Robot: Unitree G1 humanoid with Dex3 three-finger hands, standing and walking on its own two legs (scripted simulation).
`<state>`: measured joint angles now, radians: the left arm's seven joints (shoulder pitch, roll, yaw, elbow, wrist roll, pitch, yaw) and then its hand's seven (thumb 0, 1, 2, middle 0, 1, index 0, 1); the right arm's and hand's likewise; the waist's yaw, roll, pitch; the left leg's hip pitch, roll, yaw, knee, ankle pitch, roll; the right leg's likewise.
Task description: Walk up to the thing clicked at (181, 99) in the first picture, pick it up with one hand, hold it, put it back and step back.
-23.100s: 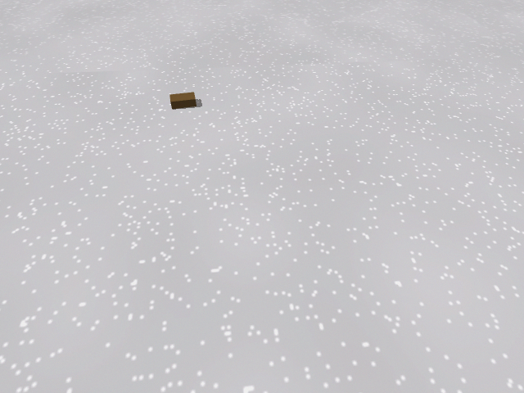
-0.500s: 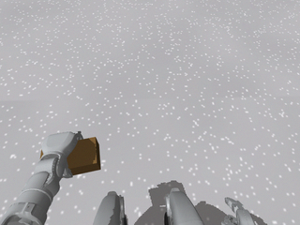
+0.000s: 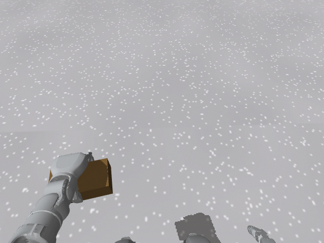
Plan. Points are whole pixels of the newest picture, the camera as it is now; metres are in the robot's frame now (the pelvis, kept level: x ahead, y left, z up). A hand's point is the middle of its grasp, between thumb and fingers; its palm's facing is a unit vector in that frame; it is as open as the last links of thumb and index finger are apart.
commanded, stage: hold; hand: left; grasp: from above
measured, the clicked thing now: (81, 181) +0.31 +0.22 -0.11
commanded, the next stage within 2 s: crouch in 1.94 s
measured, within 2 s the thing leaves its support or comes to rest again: neither
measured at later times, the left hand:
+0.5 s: hand (73, 172) +0.31 +0.22 -0.04, palm faces -0.46 -0.06 -0.89, open 11.7 cm
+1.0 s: hand (72, 175) +0.30 +0.21 -0.02, palm faces -0.46 -0.06 -0.89, open 11.7 cm
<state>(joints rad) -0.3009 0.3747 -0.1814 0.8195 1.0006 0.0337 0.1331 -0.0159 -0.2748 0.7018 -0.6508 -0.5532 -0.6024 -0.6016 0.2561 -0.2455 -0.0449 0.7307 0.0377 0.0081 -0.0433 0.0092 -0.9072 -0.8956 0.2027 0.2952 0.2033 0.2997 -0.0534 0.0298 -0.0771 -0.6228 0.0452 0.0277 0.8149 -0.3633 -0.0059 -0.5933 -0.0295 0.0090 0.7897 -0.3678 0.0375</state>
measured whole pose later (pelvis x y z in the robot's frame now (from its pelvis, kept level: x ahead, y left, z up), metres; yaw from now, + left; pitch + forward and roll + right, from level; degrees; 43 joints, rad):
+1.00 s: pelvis +0.00 -0.01 +0.03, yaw -1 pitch +3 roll +0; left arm -0.23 0.38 -0.20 0.63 1.00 0.02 -0.02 -0.02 -0.27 0.69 -0.64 -0.56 -0.59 -0.61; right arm 0.21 -0.25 -0.04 0.68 0.06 0.06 -0.05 0.01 -0.91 -0.90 0.20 0.29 0.20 0.30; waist 0.00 0.05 -0.03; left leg -0.34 0.04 0.05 0.55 -0.25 -0.01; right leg -0.34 -0.03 0.03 0.56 -0.27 0.03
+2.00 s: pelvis +0.01 -0.01 +0.03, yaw -1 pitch +1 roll +0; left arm -0.22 0.39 -0.19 0.62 1.00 0.01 -0.04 -0.01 -0.27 0.69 -0.64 -0.56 -0.59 -0.61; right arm 0.19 -0.25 -0.03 0.67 0.07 0.08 -0.06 0.01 -0.91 -0.90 0.20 0.29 0.20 0.30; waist 0.01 0.05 -0.01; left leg -0.27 0.04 0.06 0.47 -0.23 -0.01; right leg -0.27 -0.03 0.03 0.49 -0.25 0.03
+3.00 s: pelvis -0.06 +0.00 -0.22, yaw -1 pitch +35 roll -3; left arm -0.72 0.44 -0.04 1.25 1.18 -0.06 0.38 -0.01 -0.26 0.69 -0.64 -0.56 -0.59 -0.61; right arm 0.21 -0.23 -0.05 0.76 -0.07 -0.03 0.00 0.01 -0.90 -0.90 0.20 0.30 0.21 0.30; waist -0.15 0.05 -0.20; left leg -1.77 0.05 -0.03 1.76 -0.60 0.01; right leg -1.72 -0.02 0.01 1.73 -0.62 0.05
